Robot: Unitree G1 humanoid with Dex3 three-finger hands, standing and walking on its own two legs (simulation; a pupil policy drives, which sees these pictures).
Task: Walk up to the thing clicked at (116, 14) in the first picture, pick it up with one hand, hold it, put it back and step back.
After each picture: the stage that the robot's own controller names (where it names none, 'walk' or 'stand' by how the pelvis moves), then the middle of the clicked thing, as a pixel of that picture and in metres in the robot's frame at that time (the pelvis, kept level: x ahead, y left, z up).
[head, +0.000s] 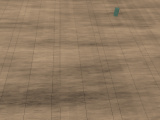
stand; (116, 11) +2.07 -0.62 -0.72
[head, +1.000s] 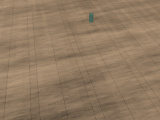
walk; (91, 17) +2.00 -0.14 -0.69
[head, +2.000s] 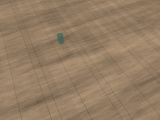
walk; (60, 38) +1.42 +0.23 -0.72
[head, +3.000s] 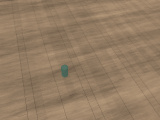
walk; (64, 71) +0.94 +0.15 -0.71
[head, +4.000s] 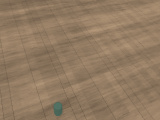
walk; (58, 109) +0.56 +0.11 -0.69
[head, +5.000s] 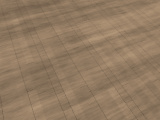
stand; out of the picture +0.33 +0.13 -0.70
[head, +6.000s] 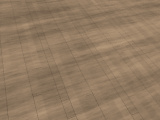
stand; out of the picture +0.31 +0.10 -0.72
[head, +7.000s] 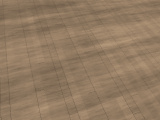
stand; out of the picture +0.31 +0.08 -0.72
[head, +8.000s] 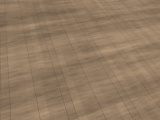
stand; out of the picture +0.31 +0.08 -0.72
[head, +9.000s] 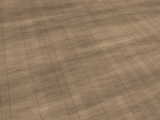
stand; out of the picture +0.32 +0.09 -0.72
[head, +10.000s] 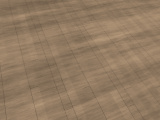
stand; out of the picture +0.33 +0.10 -0.72
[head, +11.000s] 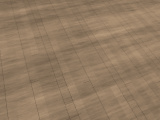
stand; out of the picture +0.35 +0.10 -0.71
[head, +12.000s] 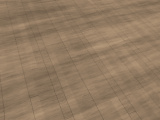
stand; out of the picture +0.30 +0.11 -0.73
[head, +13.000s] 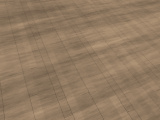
stand; out of the picture +0.31 +0.11 -0.73
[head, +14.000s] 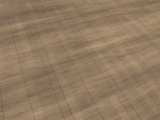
go down; out of the picture +0.31 +0.11 -0.73
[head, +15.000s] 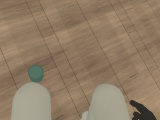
go down; (36, 74) +0.39 +0.15 -0.36
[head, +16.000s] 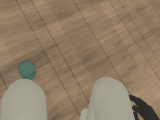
close in; (27, 71) +0.40 +0.16 -0.29
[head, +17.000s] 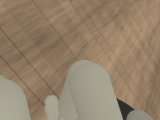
close in; out of the picture +0.39 +0.20 -0.22
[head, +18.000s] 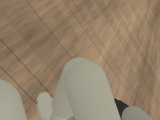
close; out of the picture +0.39 +0.21 -0.22
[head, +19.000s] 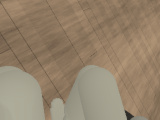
lift; out of the picture +0.33 +0.21 -0.18
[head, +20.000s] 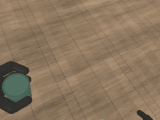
lift; (19, 92) +0.31 +0.17 +0.01
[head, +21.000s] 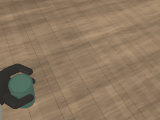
hold; (23, 92) +0.32 +0.17 +0.02
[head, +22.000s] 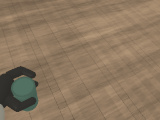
hold; (26, 94) +0.31 +0.17 +0.01
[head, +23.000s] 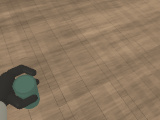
crouch; (27, 92) +0.32 +0.16 +0.00
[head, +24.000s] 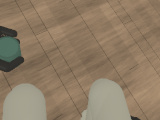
lower; (9, 54) +0.43 +0.18 -0.09
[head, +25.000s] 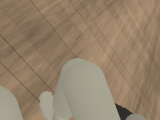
lower; out of the picture +0.42 +0.26 -0.22
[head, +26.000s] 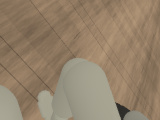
lower; out of the picture +0.42 +0.24 -0.22
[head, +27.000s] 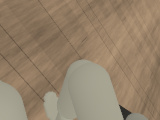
lower; out of the picture +0.40 +0.23 -0.22
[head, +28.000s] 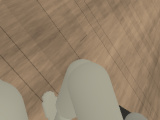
lower; out of the picture +0.40 +0.23 -0.22
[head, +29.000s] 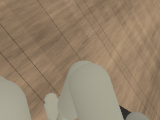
open; out of the picture +0.38 +0.21 -0.23
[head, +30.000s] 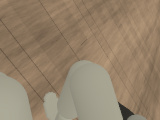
stand; out of the picture +0.38 +0.21 -0.23
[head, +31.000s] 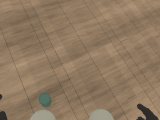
walk; (45, 100) +0.37 +0.14 -0.52
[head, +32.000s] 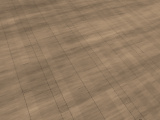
stand; out of the picture +0.32 +0.13 -0.67
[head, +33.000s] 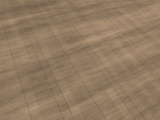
stand; out of the picture +0.33 +0.13 -0.67
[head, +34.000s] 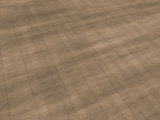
stand; out of the picture +0.35 +0.12 -0.72
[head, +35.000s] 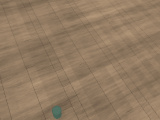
walk; (57, 112) +0.41 +0.10 -0.70
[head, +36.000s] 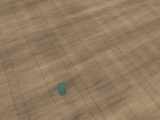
walk; (61, 89) +0.63 +0.14 -0.70
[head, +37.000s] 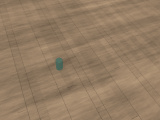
stand; (59, 64) +0.95 +0.14 -0.70
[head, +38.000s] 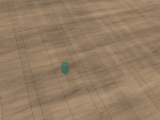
stand; (65, 68) +0.98 +0.08 -0.72
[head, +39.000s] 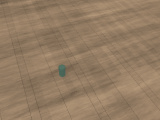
stand; (62, 70) +0.97 +0.12 -0.73
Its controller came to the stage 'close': yes
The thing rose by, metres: 0.72
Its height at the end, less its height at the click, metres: +0.00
